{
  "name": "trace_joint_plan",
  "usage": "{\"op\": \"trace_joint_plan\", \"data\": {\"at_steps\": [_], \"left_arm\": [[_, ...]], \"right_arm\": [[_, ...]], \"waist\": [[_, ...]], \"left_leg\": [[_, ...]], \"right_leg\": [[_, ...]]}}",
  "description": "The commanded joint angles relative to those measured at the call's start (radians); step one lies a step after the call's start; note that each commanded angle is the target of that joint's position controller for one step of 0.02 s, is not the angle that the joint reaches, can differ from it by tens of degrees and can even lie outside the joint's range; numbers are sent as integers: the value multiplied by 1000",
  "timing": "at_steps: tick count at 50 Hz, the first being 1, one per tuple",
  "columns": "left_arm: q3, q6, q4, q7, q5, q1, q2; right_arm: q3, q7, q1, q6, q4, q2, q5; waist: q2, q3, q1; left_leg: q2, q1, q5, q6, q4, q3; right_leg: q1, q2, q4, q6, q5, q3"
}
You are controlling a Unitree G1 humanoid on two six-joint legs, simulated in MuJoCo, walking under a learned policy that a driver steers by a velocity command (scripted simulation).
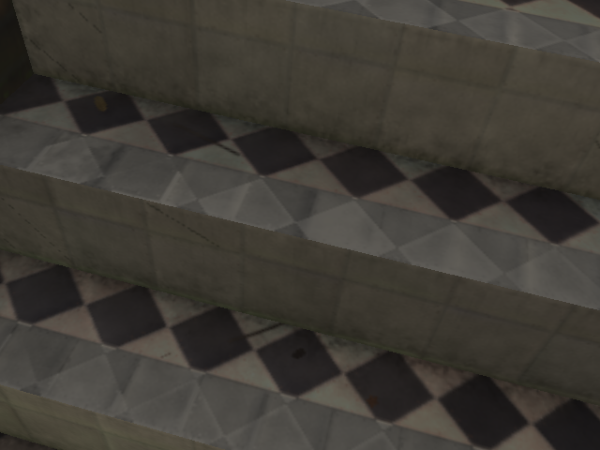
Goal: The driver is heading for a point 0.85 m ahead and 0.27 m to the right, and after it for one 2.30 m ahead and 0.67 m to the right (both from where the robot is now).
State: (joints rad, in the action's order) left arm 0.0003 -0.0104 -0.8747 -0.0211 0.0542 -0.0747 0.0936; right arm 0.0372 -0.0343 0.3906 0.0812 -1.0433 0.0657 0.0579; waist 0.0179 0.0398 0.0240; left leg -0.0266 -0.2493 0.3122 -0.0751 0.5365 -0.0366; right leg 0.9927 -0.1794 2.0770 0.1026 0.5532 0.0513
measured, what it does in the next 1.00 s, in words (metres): steps on the spot, turning right: right foot, then left foot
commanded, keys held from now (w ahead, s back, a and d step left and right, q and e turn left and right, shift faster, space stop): no key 0.20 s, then e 0.48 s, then w+e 0.32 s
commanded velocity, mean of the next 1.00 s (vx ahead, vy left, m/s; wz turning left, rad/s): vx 0.08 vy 0.00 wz -0.34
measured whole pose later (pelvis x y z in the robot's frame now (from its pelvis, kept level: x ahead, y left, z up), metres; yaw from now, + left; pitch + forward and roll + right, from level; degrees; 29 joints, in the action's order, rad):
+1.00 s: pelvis -0.09 +0.02 -0.02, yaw -21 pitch +3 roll -1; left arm -0.04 0.03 -0.67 -0.02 0.00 -0.17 0.14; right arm 0.00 -0.03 0.34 -0.03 -0.78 0.19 0.06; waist 0.04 0.09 0.03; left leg -0.01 -0.38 0.31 -0.07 0.64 -0.12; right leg 1.07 0.05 2.06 0.00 -0.02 0.12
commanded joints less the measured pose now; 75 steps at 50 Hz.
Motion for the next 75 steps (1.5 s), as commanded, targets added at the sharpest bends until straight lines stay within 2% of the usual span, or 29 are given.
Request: {"op": "trace_joint_plan", "data": {"at_steps": [1,5,9,12,15,18,21,23,24,27,29,30,33,34,36,38,39,40,42,46,50,64,67,69,70,71,73,74,75], "left_arm": [[-36,-11,112,-21,-39,226,-59],[-19,-31,50,-42,-36,6,-40],[6,-35,-26,-26,-58,-95,-19],[23,-52,-104,-38,-53,-194,-27],[12,-73,-121,-44,-73,-185,-34],[1,-89,-72,-33,-59,-8,16],[15,-70,-65,-15,-67,-26,143],[37,-55,-33,-13,-66,-107,213],[37,-45,1,-19,-75,-140,207],[33,-12,101,-51,-126,-55,232],[50,-31,127,-66,-56,-29,279],[51,-54,138,-75,-46,-66,275],[56,-100,219,-93,-72,-52,261],[56,-97,234,-83,-68,-65,245],[50,-61,242,-69,-80,-70,226],[25,-1,257,-32,-67,66,132],[2,39,271,-7,-37,38,61],[7,56,244,18,-29,-72,100],[12,41,244,15,-53,-105,138],[-16,57,286,10,-54,-52,141],[-38,56,265,-2,-50,-50,51],[-58,55,294,17,-34,74,18],[-77,49,307,48,-52,121,3],[-86,49,302,64,-45,137,1],[-58,73,297,71,-49,131,82],[-1,97,247,73,-42,-3,195],[42,90,175,59,-59,-209,231],[45,83,127,66,-73,-281,251],[60,62,52,53,-85,-356,350]], "right_arm": [[-37,-38,84,-30,91,211,30],[-5,-61,12,-35,142,116,3],[16,-40,-54,-46,150,45,9],[32,-31,-127,-66,143,15,11],[10,-19,-220,-81,157,55,-3],[-30,-38,-147,-49,192,159,-21],[-78,-44,-52,-37,237,252,-48],[-67,-15,-115,-66,275,170,-30],[-56,-13,-191,-85,278,140,-43],[-55,13,-241,-75,277,146,-46],[-48,4,-256,-76,338,163,-36],[-32,-9,-326,-79,389,147,-23],[0,-20,-214,-63,383,130,-55],[2,-19,-197,-50,359,123,-61],[-26,-26,-124,-39,343,157,-67],[-69,-26,24,-47,335,249,-28],[-84,-25,31,-52,360,329,29],[-80,-29,-74,-79,416,346,73],[-49,-34,-268,-85,446,234,3],[-51,-10,-102,-111,360,206,-6],[-51,13,-33,-148,284,202,7],[-99,-20,75,-147,157,234,-24],[-106,-19,-27,-113,167,244,-27],[-126,-15,-32,-87,159,296,-63],[-117,-15,-28,-75,155,294,-73],[-112,-4,-30,-84,170,302,-49],[-115,8,-41,-90,203,350,-72],[-88,15,-126,-107,256,259,-63],[-46,57,-121,-154,288,59,2]], "waist": [[-17,73,82],[-168,97,-16],[-63,31,-33],[-144,-3,-64],[-146,-60,-85],[-188,-136,41],[-111,-42,103],[185,117,59],[289,117,-10],[161,125,-37],[-37,51,4],[25,20,-20],[121,72,-7],[95,64,-30],[216,128,-14],[-27,76,104],[-281,143,85],[-276,192,10],[-139,-35,-86],[14,-62,-25],[-97,-14,-5],[-106,-84,16],[-108,-63,-4],[-149,-80,-4],[-87,-92,-15],[-42,25,-62],[-135,113,-136],[-79,91,-153],[292,86,-74]], "left_leg": [[-290,186,-980,10,-150,464],[-224,240,-531,-7,-192,316],[-156,39,-237,-12,-229,218],[-137,-88,-145,-65,-254,149],[-127,-147,-129,-74,-296,116],[-199,7,-202,-91,-290,214],[-178,141,-290,-102,-71,222],[-12,-159,-169,-10,164,16],[32,-254,-43,47,270,-32],[60,-400,227,164,922,107],[67,-523,111,164,843,71],[82,-568,116,170,727,56],[80,-402,189,153,292,8],[147,-276,150,152,174,-115],[70,-25,-7,78,25,40],[-116,298,-18,-10,-59,293],[-323,333,166,-113,-234,672],[-423,191,496,-199,-320,914],[-298,-14,432,-119,-241,590],[-199,-82,361,-115,-206,309],[-272,-27,263,-145,-211,278],[-390,198,176,-125,-401,112],[-371,101,1,-93,-485,-4],[-331,17,-59,-98,-569,-82],[-225,110,-358,-97,-432,-133],[-212,192,-854,-95,-227,-80],[-224,242,-863,-28,82,-35],[-152,75,-532,15,368,-32],[24,-584,219,53,931,27]], "right_leg": [[142,5,-51,42,-203,-26],[140,47,-45,16,-309,54],[-39,90,-124,-24,-526,90],[-262,126,-266,-20,-580,88],[-479,122,-794,-34,-510,25],[-505,160,-1348,-60,-112,-120],[-550,144,-1663,-137,-346,-29],[-890,44,-1545,-249,-1050,157],[-879,-44,-1601,-349,-969,288],[-802,-138,-1685,-493,-962,458],[-835,-1,-1625,-369,-716,307],[-866,32,-1611,-338,-776,324],[-850,79,-1604,-274,-718,286],[-747,97,-1640,-283,-596,249],[-629,50,-1639,-297,-306,368],[-145,203,-1215,-228,-10,238],[33,325,-793,-173,-43,154],[57,264,-399,-122,-111,204],[171,237,-14,-73,-251,152],[219,202,-64,-94,-528,118],[327,207,104,-115,-663,97],[447,20,-128,-112,-457,74],[156,-55,-434,-140,-430,-46],[-145,-15,-781,-154,-188,-158],[-210,47,-979,-161,-107,-199],[-460,106,-1228,-172,-387,-175],[-769,140,-1754,-155,-584,-122],[-897,63,-1862,-126,-838,-41],[-1323,-85,-1383,-60,-2148,18]]}}
Keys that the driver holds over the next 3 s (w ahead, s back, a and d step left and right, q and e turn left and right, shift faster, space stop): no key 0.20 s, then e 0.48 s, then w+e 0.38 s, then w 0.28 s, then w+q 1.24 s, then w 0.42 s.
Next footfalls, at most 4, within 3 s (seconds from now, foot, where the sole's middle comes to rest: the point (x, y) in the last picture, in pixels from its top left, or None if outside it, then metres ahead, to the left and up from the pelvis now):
0.42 right None -0.05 -0.14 -0.78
0.76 left None -0.01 0.08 -0.78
1.48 right None -0.11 -0.37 -0.78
1.86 left None -0.10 -0.13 -0.76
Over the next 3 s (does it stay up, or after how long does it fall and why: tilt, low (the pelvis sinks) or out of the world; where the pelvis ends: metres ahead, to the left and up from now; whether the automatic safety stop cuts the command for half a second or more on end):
stays up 0.14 -0.29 0.23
